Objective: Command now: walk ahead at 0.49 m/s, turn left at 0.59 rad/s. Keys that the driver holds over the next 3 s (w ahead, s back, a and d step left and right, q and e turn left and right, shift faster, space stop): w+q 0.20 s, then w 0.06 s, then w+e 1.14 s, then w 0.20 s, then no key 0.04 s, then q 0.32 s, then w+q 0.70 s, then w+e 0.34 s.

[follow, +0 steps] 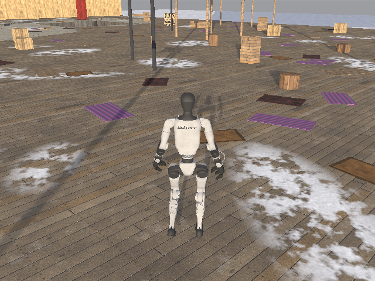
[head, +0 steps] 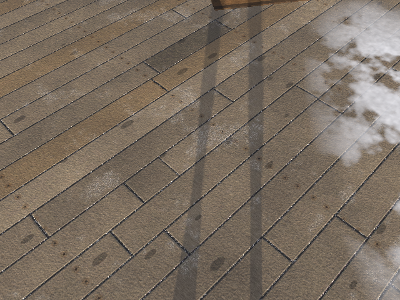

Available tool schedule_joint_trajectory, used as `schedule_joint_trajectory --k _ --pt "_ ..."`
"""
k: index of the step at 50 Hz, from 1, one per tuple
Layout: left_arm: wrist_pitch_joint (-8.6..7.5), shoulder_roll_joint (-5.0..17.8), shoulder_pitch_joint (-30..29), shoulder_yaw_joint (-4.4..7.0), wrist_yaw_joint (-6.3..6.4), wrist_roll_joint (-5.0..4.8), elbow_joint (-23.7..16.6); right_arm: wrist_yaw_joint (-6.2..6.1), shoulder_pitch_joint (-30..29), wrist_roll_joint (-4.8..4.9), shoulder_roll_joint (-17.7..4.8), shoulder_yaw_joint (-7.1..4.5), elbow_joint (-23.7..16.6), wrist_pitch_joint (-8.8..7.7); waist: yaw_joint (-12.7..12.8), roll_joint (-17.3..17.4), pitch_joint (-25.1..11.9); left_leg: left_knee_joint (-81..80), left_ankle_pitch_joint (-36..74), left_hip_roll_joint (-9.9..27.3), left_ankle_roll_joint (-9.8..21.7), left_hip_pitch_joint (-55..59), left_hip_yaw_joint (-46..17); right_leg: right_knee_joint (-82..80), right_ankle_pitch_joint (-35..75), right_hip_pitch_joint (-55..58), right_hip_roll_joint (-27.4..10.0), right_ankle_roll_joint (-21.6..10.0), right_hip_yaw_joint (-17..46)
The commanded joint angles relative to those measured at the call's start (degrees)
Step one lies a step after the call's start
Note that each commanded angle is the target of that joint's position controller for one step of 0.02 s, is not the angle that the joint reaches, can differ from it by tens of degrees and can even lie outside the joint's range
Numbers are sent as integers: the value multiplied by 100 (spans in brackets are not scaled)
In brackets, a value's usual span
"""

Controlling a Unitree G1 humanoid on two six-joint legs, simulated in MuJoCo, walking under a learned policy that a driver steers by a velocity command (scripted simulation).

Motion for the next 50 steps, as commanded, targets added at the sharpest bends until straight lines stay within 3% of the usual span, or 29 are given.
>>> schedule_joint_trajectory --k 1,5,10,14,16,17,18,19,20,21,22,24,26,28,31,36,41,42,44,45,46,47,48,49,50 --pt "-79 489 194 137 -26 -2 -117 30 161 27 -193 -81 -485 29 11 -620 -270 -34 323 704 -11 -1057 -162 -1519 143 971 -1645 -984 1517" --pt "-106 796 315 254 -26 -34 49 39 -344 -53 -178 -55 -840 93 34 -447 -60 -806 968 842 -103 -1605 -160 -1746 806 1030 -1768 -1116 818" --pt "14 1001 487 283 13 -58 114 235 -1229 -41 -144 0 -1152 -8 349 -429 73 -2400 2239 710 -65 -1439 299 -1593 1085 1335 -1575 -843 -126" --pt "141 1152 975 294 -26 -201 345 331 -1813 -31 -106 48 -1465 -12 525 -437 301 -3208 1658 506 110 -1224 532 -1467 893 1767 -1808 -785 -118" --pt "236 1257 1012 299 -32 -273 449 348 -1766 -61 -262 -4 -1542 -37 319 -564 295 -3543 981 304 282 -915 718 -1090 1738 2037 -1947 -764 -30" --pt "277 1314 919 289 -29 -294 475 339 -1357 -91 -421 -90 -1451 -63 -5 -646 40 -3831 957 116 388 -229 876 -515 2684 2041 -1871 -677 -102" --pt "311 1242 886 237 -22 -288 504 305 -418 -114 -685 -249 -1144 -82 -507 -580 -492 -4138 1324 -144 522 1121 1072 573 3399 1734 -1610 -535 -311" --pt "280 964 909 107 -18 -185 418 208 631 -160 -1147 -431 -891 -63 -944 -251 -1247 -3903 1599 485 777 2979 307 2176 2390 533 -1300 -280 -396" --pt "165 169 1500 -131 -84 -93 229 137 912 -241 -1823 -527 -862 -60 -510 1334 -2019 -4456 950 2272 1673 4747 -2625 4450 -1939 -1747 -272 118 -212" --pt "26 710 1203 -4 -96 -287 354 147 1080 -246 -1316 -400 -917 -118 -830 809 -2504 -5100 1003 2503 1738 4609 -3570 5315 -2614 -2126 -153 68 1054" --pt "8 954 789 104 -97 -460 167 174 766 -252 -1044 -296 -852 -158 -712 652 -1617 -5096 1448 2308 1435 4038 -2489 5445 -2205 -2593 -411 11 1060" --pt "86 822 487 114 -36 -266 132 214 -42 -187 -597 -182 -857 -208 -287 317 -835 -5335 1984 1802 1088 2678 -1122 4791 -1327 -2287 -889 45 895" --pt "290 654 815 143 -29 -260 253 225 -378 -221 -352 -143 -819 -323 38 422 -641 -5800 2012 1565 967 1956 -474 4551 -790 -1661 -1040 78 941" --pt "419 443 843 130 -27 -270 255 187 -414 -246 -390 -178 -683 -422 154 229 -405 -6092 2322 1542 985 1725 -18 4376 -513 -1698 -1017 127 983" --pt "477 358 490 144 -13 -234 122 77 -256 -293 -444 -220 -477 -437 105 137 -86 -6254 2484 1487 894 1854 561 3782 157 -2207 -951 176 1135" --pt "434 195 -344 73 -171 -154 -182 -35 -88 -244 -658 -283 -273 -374 -155 69 260 -6385 2356 1469 720 2128 1281 2215 1200 -2270 -842 115 706" --pt "419 169 -1054 31 -344 -171 -619 -67 251 -129 -808 -349 -24 -205 -375 43 499 -5988 2871 1716 618 2985 1607 1516 617 -2511 -756 -143 232" --pt "421 197 -1072 45 -375 -181 -688 -70 219 -109 -854 -360 -10 -164 -323 87 461 -5789 3356 1735 565 3092 1685 1432 362 -2382 -673 -229 99" --pt "441 369 -785 139 -395 -203 -746 -99 74 -76 -1043 -398 -43 -87 -58 312 100 -5049 5348 1709 438 3183 1829 1426 -199 -1629 -288 -453 -276" --pt "454 545 -290 238 -383 -229 -671 -115 -21 -59 -1127 -412 -69 -38 241 410 -218 -4315 6192 1651 364 3134 1892 1421 -444 -964 -33 -595 -424" --pt "456 836 560 407 -337 -240 -481 -123 -161 -21 -1172 -404 -100 -2 739 336 -676 -3158 6277 1450 202 2754 2013 1018 -167 274 237 -802 -465" --pt "505 1316 1462 620 -211 -211 -271 -143 -145 -79 -1071 -351 -185 -45 1127 -108 -1161 -1466 4723 1198 -91 1440 1989 792 35 2006 -103 -1077 399" --pt "481 1968 1341 707 -152 -215 -300 -47 443 -297 -75 -63 -481 -206 332 -1744 -1553 680 -1076 11 -491 -1224 1441 352 -542 3861 -1668 -2140 3667" --pt "399 1596 1581 581 -176 -143 -466 34 -72 -55 -435 -63 -603 -484 712 -1127 -2419 1348 -1406 -234 -377 -1886 -9 -678 -1272 4295 -2139 -2446 5341" --pt "331 1214 1405 485 -191 -114 -419 73 -692 149 -701 -134 -766 -593 798 -796 -1593 1215 -843 67 -210 -2384 -100 -814 -871 3840 -1998 -2078 4504"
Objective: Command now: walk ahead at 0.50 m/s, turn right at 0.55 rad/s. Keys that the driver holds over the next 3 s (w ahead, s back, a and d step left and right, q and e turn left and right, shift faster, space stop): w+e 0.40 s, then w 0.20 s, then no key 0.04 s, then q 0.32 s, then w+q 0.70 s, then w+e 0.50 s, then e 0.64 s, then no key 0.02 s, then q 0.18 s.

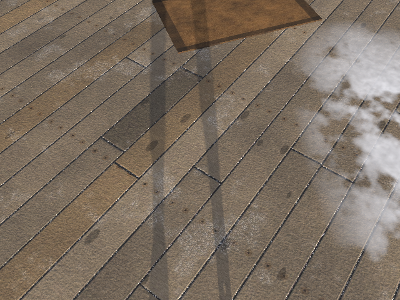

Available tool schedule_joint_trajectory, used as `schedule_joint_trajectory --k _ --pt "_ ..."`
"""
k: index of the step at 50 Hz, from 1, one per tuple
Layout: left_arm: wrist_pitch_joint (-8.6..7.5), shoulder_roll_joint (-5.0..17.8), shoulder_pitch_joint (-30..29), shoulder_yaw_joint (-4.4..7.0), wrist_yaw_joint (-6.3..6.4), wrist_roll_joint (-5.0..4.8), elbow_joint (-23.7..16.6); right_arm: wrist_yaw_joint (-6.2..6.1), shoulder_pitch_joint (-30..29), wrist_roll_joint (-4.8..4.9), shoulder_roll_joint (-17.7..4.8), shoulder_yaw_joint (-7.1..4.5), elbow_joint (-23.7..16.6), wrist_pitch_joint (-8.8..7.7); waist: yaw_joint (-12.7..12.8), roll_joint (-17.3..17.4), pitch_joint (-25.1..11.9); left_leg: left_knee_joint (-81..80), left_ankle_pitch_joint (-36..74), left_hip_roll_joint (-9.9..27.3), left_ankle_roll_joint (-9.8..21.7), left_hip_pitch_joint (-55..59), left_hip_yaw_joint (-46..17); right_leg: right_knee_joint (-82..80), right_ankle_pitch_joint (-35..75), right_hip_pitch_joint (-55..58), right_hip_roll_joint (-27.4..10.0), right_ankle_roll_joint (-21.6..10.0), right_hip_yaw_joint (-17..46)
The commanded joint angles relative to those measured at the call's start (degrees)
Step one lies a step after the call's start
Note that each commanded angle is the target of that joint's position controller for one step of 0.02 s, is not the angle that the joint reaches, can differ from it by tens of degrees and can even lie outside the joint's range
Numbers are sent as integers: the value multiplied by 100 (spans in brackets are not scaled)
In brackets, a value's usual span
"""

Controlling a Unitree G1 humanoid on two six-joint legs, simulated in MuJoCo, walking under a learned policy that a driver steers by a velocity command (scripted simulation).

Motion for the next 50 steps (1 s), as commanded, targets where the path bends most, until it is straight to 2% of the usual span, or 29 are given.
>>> schedule_joint_trajectory --k 1,2,3,5,7,11,15,18,20,21,22,23,24,25,26,27,28,30,33,35,39,41,42,43,44,45,46,48,50 --pt "-135 899 1295 265 63 -6 -92 52 -652 130 -690 -47 -923 -483 571 -134 -1247 1457 608 14 301 -3696 -1025 -2190 111 3960 -1831 -1326 3677" --pt "-140 676 848 199 71 -16 -193 -1 -640 -47 -724 -86 -836 -466 302 74 -914 969 879 207 275 -3269 -992 -2206 715 3095 -1576 -1146 3059" --pt "-147 539 617 146 97 50 -312 -7 -499 -124 -788 -137 -814 -395 92 -4 -825 687 1068 333 239 -2830 -1031 -2324 1164 2538 -1415 -1098 2713" --pt "-169 612 586 160 143 51 -377 1 -407 -178 -691 -145 -853 -249 -52 -30 -717 218 1230 351 90 -2526 -934 -2504 1685 2005 -1258 -1104 2410" --pt "-184 789 765 201 217 35 -341 -12 -646 -222 -528 -94 -964 -162 -25 -23 -566 -378 1598 279 -71 -2550 -794 -2565 2116 1653 -1120 -1063 2059" --pt "-107 875 1123 224 331 -26 -264 38 -1550 -206 -303 19 -1206 -166 321 -328 -418 -2219 3080 -82 -169 -2299 -675 -2413 1694 1422 -694 -666 1654" --pt "-32 889 1473 223 358 -57 -178 160 -2122 -86 -423 6 -1387 -247 564 -510 -389 -3155 3388 -348 -118 -1992 -737 -2108 1037 1704 -855 -537 2118" --pt "21 882 1479 232 398 -47 -190 223 -2024 -67 -646 -86 -1415 -341 427 -646 -421 -3519 2803 -396 79 -1770 -871 -1636 922 2203 -1069 -428 2681" --pt "41 777 1257 203 397 -24 -288 189 -1264 -85 -811 -199 -1242 -402 -18 -747 -691 -3865 2694 -425 339 -712 -734 -999 1473 2139 -852 -227 2696" --pt "12 489 1160 92 365 40 -379 155 -492 -191 -1037 -276 -1138 -429 -389 -513 -1360 -3694 2710 162 673 581 -1166 138 1429 1733 -582 -31 2337" --pt "-32 108 1770 -24 375 37 -477 122 328 -314 -1487 -383 -1026 -405 -343 660 -2275 -3739 2231 1416 1434 2692 -3098 2076 -127 116 152 375 1615" --pt "-78 235 2238 -67 373 -107 -441 198 643 -192 -1401 -393 -766 -344 -230 2022 -2467 -4383 867 2096 1979 3240 -5151 3292 -2198 -1248 247 534 1422" --pt "-71 742 1915 42 365 -149 -330 196 370 -89 -862 -254 -855 -313 -348 1171 -1634 -4560 56 1877 1752 2630 -4696 3788 -1798 -1690 -88 568 1588" --pt "-53 844 1326 62 355 -72 -429 180 74 -97 -633 -175 -891 -249 -375 625 -1011 -4596 335 1594 1509 1867 -3772 3802 -1323 -1690 -290 579 1349" --pt "-66 757 962 54 344 20 -543 186 -173 -141 -554 -123 -879 -209 -264 349 -578 -4745 972 1340 1434 1114 -3177 3512 -1021 -1558 -432 571 1226" --pt "-75 676 828 65 322 62 -593 187 -303 -171 -462 -77 -847 -203 -127 366 -372 -4889 1488 1134 1387 655 -2758 3162 -806 -1365 -599 557 1199" --pt "-71 560 903 46 292 37 -596 191 -355 -190 -442 -57 -815 -212 2 507 -341 -5014 1815 993 1355 358 -2460 2914 -706 -1096 -696 548 1122" --pt "-52 354 973 -12 265 38 -575 202 -299 -127 -502 -71 -705 -246 86 610 -388 -5192 2387 899 1452 170 -2048 2441 -613 -932 -769 588 894" --pt "-85 154 557 -118 281 158 -697 171 -332 -117 -775 -117 -572 -221 79 450 -358 -5105 4722 833 1499 -43 -1371 1277 -115 -619 -768 751 623" --pt "-142 73 286 -160 259 161 -718 138 -216 -58 -890 -132 -463 -124 -20 516 -510 -4944 5311 603 1344 -141 -999 459 575 -83 -562 810 440" --pt "-171 274 -191 -86 212 133 -836 84 161 38 -983 -140 -250 50 -141 661 -628 -4452 4862 615 1133 216 -1209 -568 1174 362 -237 778 540" --pt "-199 452 72 10 226 170 -773 42 -27 79 -1012 -146 -305 105 121 678 -741 -3980 4357 555 915 184 -1419 -1212 1505 998 -185 626 569" --pt "-208 597 317 76 263 219 -695 30 -23 70 -904 -118 -334 109 231 585 -867 -3576 4150 333 740 6 -1386 -1526 1987 1599 -273 491 557" --pt "-206 962 707 168 341 313 -703 25 -9 -34 -641 -35 -467 73 341 154 -1351 -2667 3104 -41 471 -571 -1213 -1283 3734 2678 -1057 196 1121" --pt "-100 1241 1007 216 418 423 -767 29 643 -125 -175 119 -481 45 248 -1132 -2043 -981 -137 -597 95 -2030 -802 -857 5777 4211 -2620 -681 2342" --pt "7 1008 1183 167 386 313 -733 26 951 -21 -496 78 -433 96 338 -1499 -2625 138 -1367 -544 -41 -2393 -998 -982 5294 4232 -3015 -1144 2945" --pt "61 790 1018 116 360 221 -735 4 735 45 -862 -51 -425 202 342 -1016 -2218 673 -1048 -354 -128 -2704 -1018 -1230 4143 3786 -2698 -1027 2669" --pt "114 514 382 16 373 153 -731 -94 333 1 -835 -114 -483 462 145 -675 -1399 733 -352 -78 -289 -2854 -865 -1691 2438 2704 -2221 -722 1979" --pt "115 612 51 65 361 217 -641 -127 405 -14 -637 -105 -527 666 -65 -870 -1021 494 330 28 -299 -2242 -637 -2385 249 1506 -1903 -571 1493"
Over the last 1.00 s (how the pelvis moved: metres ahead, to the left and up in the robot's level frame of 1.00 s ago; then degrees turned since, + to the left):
0.53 0.06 -0.02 -9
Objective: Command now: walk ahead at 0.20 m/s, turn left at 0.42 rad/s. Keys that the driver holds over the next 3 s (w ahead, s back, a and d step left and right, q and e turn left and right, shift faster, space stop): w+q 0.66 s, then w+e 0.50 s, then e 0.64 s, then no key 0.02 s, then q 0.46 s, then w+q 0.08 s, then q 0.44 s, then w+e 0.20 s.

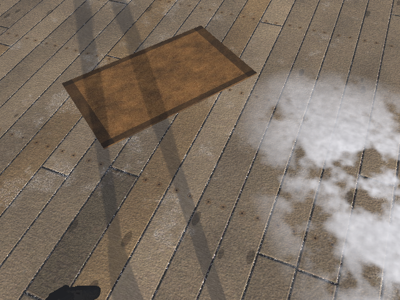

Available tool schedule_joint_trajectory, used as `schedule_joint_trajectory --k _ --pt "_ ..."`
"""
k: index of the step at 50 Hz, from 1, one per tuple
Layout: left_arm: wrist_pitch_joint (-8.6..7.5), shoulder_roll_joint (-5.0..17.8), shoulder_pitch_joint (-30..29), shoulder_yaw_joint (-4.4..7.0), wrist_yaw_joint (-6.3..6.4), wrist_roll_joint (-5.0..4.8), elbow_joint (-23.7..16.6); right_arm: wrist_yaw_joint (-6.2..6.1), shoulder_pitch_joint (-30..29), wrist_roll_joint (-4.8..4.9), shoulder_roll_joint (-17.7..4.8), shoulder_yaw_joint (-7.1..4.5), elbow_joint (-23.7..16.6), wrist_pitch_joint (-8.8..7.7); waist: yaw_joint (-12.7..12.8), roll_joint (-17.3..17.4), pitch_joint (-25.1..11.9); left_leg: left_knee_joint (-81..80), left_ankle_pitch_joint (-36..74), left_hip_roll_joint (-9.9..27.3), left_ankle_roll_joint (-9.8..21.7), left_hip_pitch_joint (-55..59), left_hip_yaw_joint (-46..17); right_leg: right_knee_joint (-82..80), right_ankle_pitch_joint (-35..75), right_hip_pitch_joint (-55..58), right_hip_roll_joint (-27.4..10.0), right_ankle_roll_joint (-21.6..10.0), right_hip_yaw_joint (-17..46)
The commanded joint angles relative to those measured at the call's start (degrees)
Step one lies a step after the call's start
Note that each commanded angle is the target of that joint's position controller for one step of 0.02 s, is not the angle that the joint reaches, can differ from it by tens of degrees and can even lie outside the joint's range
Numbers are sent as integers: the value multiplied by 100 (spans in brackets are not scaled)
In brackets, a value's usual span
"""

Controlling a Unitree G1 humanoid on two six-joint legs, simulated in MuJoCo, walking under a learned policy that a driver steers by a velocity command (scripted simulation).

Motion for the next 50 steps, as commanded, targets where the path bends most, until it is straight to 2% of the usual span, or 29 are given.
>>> schedule_joint_trajectory --k 1,4,6,10,12,13,14,15,16,17,19,20,23,27,29,32,34,35,36,37,38,39,40,41,42,43,45,48,50 --pt "-28 922 121 314 33 1 -127 -60 504 -23 -333 -142 -351 199 41 -1205 -715 150 624 356 -43 -394 104 -1622 -876 767 -1448 -1143 1248" --pt "-163 995 100 373 73 -67 -2 21 173 -70 -246 -127 -512 136 81 -1066 -635 -762 1053 471 199 -148 152 -1883 -1315 692 -1518 -1087 946" --pt "-211 1138 77 439 62 -122 71 102 10 -83 -192 -99 -556 71 92 -957 -660 -1479 1200 482 373 234 242 -1925 -1333 700 -1542 -1038 707" --pt "-165 1330 134 519 -21 -247 209 223 12 -36 -337 -154 -529 44 30 -862 -570 -2430 1188 373 643 823 547 -1816 -1950 746 -1694 -898 548" --pt "-90 1215 27 492 -25 -287 249 235 494 -42 -323 -197 -262 49 -213 -620 -487 -3094 1326 123 845 1606 851 -1326 -2536 331 -1472 -621 191" --pt "-58 974 -9 428 -28 -242 259 205 953 -27 -416 -258 -39 50 -343 -264 -354 -3453 1015 16 1010 2034 733 -547 -2789 -31 -1164 -401 -133" --pt "-48 515 -114 303 -82 -145 184 121 1453 -31 -809 -367 63 24 -425 1020 -193 -4390 -80 1015 1469 2551 -991 1597 -2684 -1055 -574 31 -800" --pt "-157 464 -311 272 -106 -129 -135 139 1386 -34 -1518 -445 -221 -88 -326 1681 200 -5375 -1328 1980 2320 2885 -3697 2903 -2834 -2895 250 202 -257" --pt "-314 863 -621 343 -137 -271 -213 164 1064 -165 -1262 -395 -368 -236 -381 1159 333 -5864 -1797 2136 2452 2662 -4061 3324 -2362 -3261 -38 38 527" --pt "-413 1097 -519 409 -161 -318 -154 152 681 -158 -1000 -296 -468 -353 -122 990 453 -5764 -1164 1997 2204 2573 -3606 3209 -1640 -3264 -217 -56 647" --pt "-480 1089 -330 431 -126 -65 84 115 440 -55 -700 -196 -540 -369 41 594 215 -5500 334 1536 1807 2483 -2543 2697 -741 -2727 -330 59 595" --pt "-487 1022 -359 427 -134 -15 122 75 460 -60 -645 -172 -554 -362 72 498 99 -5494 885 1343 1701 2412 -2184 2453 -336 -2395 -275 133 562" --pt "-474 715 -541 337 -174 -64 129 -13 674 -52 -685 -200 -542 -376 31 390 -62 -5394 2052 993 1538 2291 -1466 1530 564 -1735 -5 294 436" --pt "-476 555 -1185 241 -256 -160 -75 -58 1067 2 -740 -254 -426 -349 -216 559 119 -5262 2307 907 1500 2131 -1357 485 928 -1250 195 360 432" --pt "-505 584 -1407 224 -305 -185 -179 -63 1189 41 -757 -277 -379 -315 -293 561 200 -5114 2307 985 1515 2199 -1538 220 854 -1148 208 336 475" --pt "-567 777 -1270 274 -334 -202 -193 -86 1077 68 -822 -318 -397 -256 -159 680 174 -4813 2550 1106 1411 2288 -1866 -66 605 -634 213 223 554" --pt "-605 938 -666 346 -315 -187 -24 -87 906 30 -787 -316 -430 -219 142 825 -60 -4377 3391 1091 1300 2383 -1813 -213 383 88 265 44 356" --pt "-615 1092 -53 424 -283 -129 182 -71 895 -11 -619 -259 -437 -223 386 748 -466 -3699 4219 819 1155 2344 -1528 -329 454 979 272 -149 234" --pt "-617 1325 869 485 -256 -38 339 -45 811 -94 -404 -162 -541 -234 792 476 -1268 -2319 3983 529 963 1692 -1257 -50 336 2491 -369 -532 830" --pt "-551 1828 1741 623 -241 51 554 -32 1536 -27 50 -32 -615 -307 676 -1246 -2240 -104 1955 -320 471 -344 -686 -269 -661 4661 -1653 -1492 3344" --pt "-537 1488 1850 528 -316 -107 722 -20 1688 90 -107 -19 -541 -403 652 -1960 -2159 838 -244 -484 440 -1338 -957 -1173 -1687 4785 -1999 -1784 4971" --pt "-506 1139 1408 417 -297 -206 676 15 1082 156 -534 -116 -599 -454 655 -1339 -1150 1212 110 -112 491 -1821 -908 -1265 -1920 4039 -1835 -1580 4299" --pt "-454 988 1063 357 -268 -182 587 33 471 73 -596 -102 -713 -505 622 -752 -661 1047 581 167 536 -1727 -630 -1291 -1427 3247 -1563 -1436 3502" --pt "-406 902 848 317 -261 -133 565 38 99 -48 -566 -110 -814 -560 508 -462 -302 661 902 327 535 -1574 -473 -1411 -790 2525 -1339 -1386 3020" --pt "-396 824 738 273 -249 -84 533 44 8 -129 -527 -130 -847 -582 366 -487 -199 293 1107 473 523 -1287 -462 -1518 -287 2083 -1141 -1334 2730" --pt "-386 812 713 260 -233 -76 532 65 44 -143 -430 -113 -865 -591 260 -628 -206 26 1167 508 484 -1061 -410 -1605 40 1843 -1012 -1347 2584" --pt "-382 890 812 281 -175 -167 580 90 -39 -171 -231 -42 -953 -596 191 -726 -186 -693 1110 509 352 -894 -239 -1738 447 1540 -925 -1444 2286" --pt "-336 1188 928 372 -78 -239 615 136 -718 -192 -13 98 -1161 -641 332 -673 -60 -2121 2013 334 207 -304 -35 -1813 600 949 -685 -1307 1775" --pt "-282 1278 1160 399 -57 -258 656 187 -1075 -124 -85 97 -1225 -671 477 -665 -76 -2744 2809 129 130 145 -7 -1743 594 795 -624 -1176 1712"
Over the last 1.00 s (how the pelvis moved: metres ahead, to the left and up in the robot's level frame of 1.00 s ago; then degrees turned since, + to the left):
0.46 -0.07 0.02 -12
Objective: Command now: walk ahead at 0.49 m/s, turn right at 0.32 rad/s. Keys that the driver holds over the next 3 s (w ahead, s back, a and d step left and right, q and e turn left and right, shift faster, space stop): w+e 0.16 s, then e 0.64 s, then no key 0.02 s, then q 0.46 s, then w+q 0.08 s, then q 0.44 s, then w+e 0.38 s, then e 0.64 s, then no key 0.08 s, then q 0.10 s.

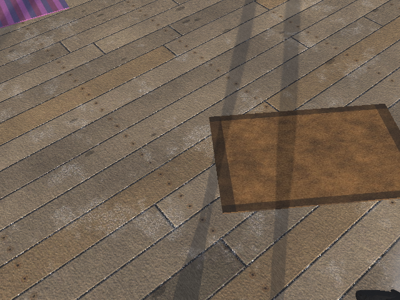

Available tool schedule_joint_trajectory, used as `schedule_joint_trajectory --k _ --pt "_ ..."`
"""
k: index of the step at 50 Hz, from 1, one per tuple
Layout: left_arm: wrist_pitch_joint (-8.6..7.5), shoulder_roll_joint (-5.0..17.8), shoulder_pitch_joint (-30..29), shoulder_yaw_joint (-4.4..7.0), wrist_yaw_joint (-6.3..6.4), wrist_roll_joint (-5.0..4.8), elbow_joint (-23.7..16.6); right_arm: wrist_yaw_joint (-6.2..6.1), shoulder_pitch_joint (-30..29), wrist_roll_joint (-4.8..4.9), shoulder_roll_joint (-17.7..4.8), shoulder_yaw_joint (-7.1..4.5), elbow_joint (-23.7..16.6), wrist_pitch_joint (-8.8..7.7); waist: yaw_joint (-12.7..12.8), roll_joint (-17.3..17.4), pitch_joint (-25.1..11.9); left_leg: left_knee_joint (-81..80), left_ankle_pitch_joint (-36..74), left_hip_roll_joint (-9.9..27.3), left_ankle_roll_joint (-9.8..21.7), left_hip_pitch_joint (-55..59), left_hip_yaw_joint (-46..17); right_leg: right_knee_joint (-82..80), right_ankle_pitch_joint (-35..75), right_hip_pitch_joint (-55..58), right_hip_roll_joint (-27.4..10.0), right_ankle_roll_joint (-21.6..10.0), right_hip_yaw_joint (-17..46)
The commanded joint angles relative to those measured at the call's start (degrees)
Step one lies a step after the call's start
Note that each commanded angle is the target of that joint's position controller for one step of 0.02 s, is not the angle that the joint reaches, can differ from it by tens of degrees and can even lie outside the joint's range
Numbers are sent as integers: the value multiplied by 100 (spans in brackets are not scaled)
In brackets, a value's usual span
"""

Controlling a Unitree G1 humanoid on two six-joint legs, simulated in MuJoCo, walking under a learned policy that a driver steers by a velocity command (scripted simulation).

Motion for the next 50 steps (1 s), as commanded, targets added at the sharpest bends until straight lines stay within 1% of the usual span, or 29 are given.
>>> schedule_joint_trajectory --k 1,4,6,7,8,9,10,11,12,13,16,19,22,27,28,29,30,31,32,33,34,35,37,38,41,46,48,49,50 --pt "-50 1071 -362 240 70 -65 -497 66 -288 66 -298 -36 -419 -104 -196 -684 -73 -871 1013 -296 -121 988 125 -614 921 -731 -1222 -982 1095" --pt "15 1080 -139 238 94 -100 -463 74 -431 120 -524 -128 -523 -131 -264 -698 -96 -1389 988 -340 -30 1442 -15 -239 359 -503 -1353 -757 1479" --pt "47 947 -122 199 104 -49 -483 35 26 109 -675 -235 -411 -143 -572 -693 -252 -1667 713 -323 155 2311 68 339 292 -634 -1166 -540 1507" --pt "32 730 -144 124 92 2 -532 -10 595 61 -870 -328 -330 -155 -885 -586 -578 -1744 499 -11 354 3175 -154 1189 328 -926 -852 -348 1291" --pt "8 292 -67 -24 85 147 -678 -65 1526 -5 -1273 -430 -240 -128 -1202 311 -1421 -1738 179 1153 712 4533 -1269 3035 -932 -1687 -410 -90 694" --pt "-52 201 522 -60 105 -68 -900 -4 1650 -93 -1583 -498 -111 -31 -828 2131 -1807 -2432 -644 2194 1460 5268 -3696 4600 -2447 -3195 -34 117 206" --pt "-6 788 375 80 152 -127 -765 24 1358 -57 -1036 -376 -210 -31 -868 1221 -1226 -2553 -523 2016 1402 4790 -3579 5295 -2152 -3592 -368 215 452" --pt "55 960 -13 149 161 -90 -816 19 1053 -42 -737 -285 -261 -27 -855 739 -738 -2412 707 1828 1275 4235 -2522 5453 -1741 -3605 -482 272 388" --pt "135 910 -123 168 180 -27 -802 44 726 -71 -575 -224 -287 -18 -689 350 -599 -2362 2033 1580 1217 3718 -1740 5427 -1513 -3303 -636 369 259" --pt "211 864 -189 200 179 25 -855 61 484 -56 -471 -203 -246 6 -535 341 -437 -2368 2823 1409 1217 3311 -1212 5231 -1407 -3157 -762 432 195" --pt "414 502 -320 150 134 -10 -1018 20 211 -64 -572 -261 -113 -9 -355 568 -281 -2738 3308 1147 1269 2621 -266 4664 -949 -2718 -833 581 -107" --pt "476 336 -696 76 55 37 -1228 -91 115 -16 -788 -351 -3 77 -398 457 -368 -2850 3245 1161 1302 2634 267 3611 -169 -2524 -884 602 -236" --pt "474 409 -1043 82 -88 58 -1371 -149 62 62 -924 -391 84 180 -494 387 -476 -2785 2969 1128 1194 2615 714 2701 543 -1976 -805 476 -438" --pt "564 706 -1312 234 -212 67 -1676 -109 81 283 -1143 -484 207 264 -439 369 -457 -1898 2746 1267 925 2931 888 1648 203 -1495 -591 86 -688" --pt "561 808 -1046 305 -184 83 -1627 -113 93 308 -1097 -480 228 276 -283 250 -579 -1300 2862 1078 751 2809 1074 1181 527 -937 -394 -66 -800" --pt "555 1165 -583 449 -90 102 -1541 -90 442 226 -929 -438 317 269 -138 -264 -861 -263 2383 691 411 2361 1300 795 1850 34 -419 -324 -499" --pt "552 1859 -295 584 63 137 -1629 -61 615 -123 -531 -282 119 263 -261 -1820 -1237 1674 -1293 45 -89 686 1486 1011 4774 1448 -1898 -1050 1471" --pt "489 1867 -522 503 38 228 -1835 -36 735 -132 -589 -225 23 277 -298 -1909 -2080 3011 -3174 -593 -266 -264 391 646 3898 1878 -2790 -2251 3150" --pt "424 1485 -647 408 -28 171 -1857 -22 361 48 -949 -318 65 320 -63 -1026 -1852 3218 -2766 -355 -221 -437 -79 434 3235 1520 -2471 -2026 2625" --pt "372 1281 -875 341 -23 98 -1806 -50 151 101 -935 -314 10 358 -201 -800 -1351 2989 -2323 -229 -147 -526 -70 433 2714 1089 -2137 -1652 2073" --pt "381 1163 -1057 310 1 35 -1789 -128 126 27 -870 -316 83 401 -313 -452 -1082 2592 -1973 -111 -163 -481 -87 369 2210 694 -1861 -1354 1803" --pt "419 1124 -1259 287 44 15 -1812 -186 102 -26 -919 -337 62 446 -429 -559 -933 2230 -1714 -74 -194 -238 -102 292 1967 266 -1693 -1227 1643" --pt "477 1158 -1445 291 104 133 -1879 -181 249 -14 -808 -317 107 489 -582 -780 -925 1899 -1410 -248 -266 256 -9 189 1979 -239 -1471 -1189 1504" --pt "487 1172 -1446 303 134 148 -1882 -184 297 -1 -743 -297 133 492 -588 -796 -965 1629 -1354 -303 -303 364 -1 183 1972 -300 -1422 -1197 1469" --pt "521 1210 -1431 329 214 110 -1857 -183 227 1 -602 -235 147 509 -531 -795 -1027 885 -1079 -358 -363 610 -55 194 1331 -414 -1347 -1152 1516" --pt "541 743 -1439 102 151 240 -1689 -68 220 38 -481 -155 170 529 -369 -1018 -955 -75 -815 -147 -249 1521 105 213 132 -832 -1372 -999 1422" --pt "513 485 -1475 -39 95 260 -1533 24 416 5 -289 -94 261 485 -543 -938 -806 -1245 -172 -212 -86 2326 276 323 -534 -1141 -1237 -747 1213" --pt "473 405 -1205 -76 76 282 -1385 47 363 -61 -331 -85 245 478 -506 -816 -661 -1737 157 -209 29 2567 224 387 -874 -1246 -1046 -464 1067" --pt "428 420 -1020 -81 79 347 -1316 34 253 -144 -664 -118 122 469 -332 -370 -497 -1935 761 303 236 2560 -423 787 -1203 -1354 -744 -133 802"
Over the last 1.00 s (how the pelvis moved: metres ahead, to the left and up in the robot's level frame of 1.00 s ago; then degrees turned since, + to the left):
0.38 0.11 0.01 21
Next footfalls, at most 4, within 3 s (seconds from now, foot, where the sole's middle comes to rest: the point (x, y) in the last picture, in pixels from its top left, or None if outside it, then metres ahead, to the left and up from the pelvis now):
0.14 left None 0.25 0.14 -0.78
0.58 right None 0.33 -0.13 -0.78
1.00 left None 0.41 0.09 -0.78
1.60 left None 0.44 0.12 -0.78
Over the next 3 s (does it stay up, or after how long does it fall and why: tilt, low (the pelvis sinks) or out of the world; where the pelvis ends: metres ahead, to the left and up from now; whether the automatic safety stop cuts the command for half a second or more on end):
stays up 0.63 -0.05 -0.01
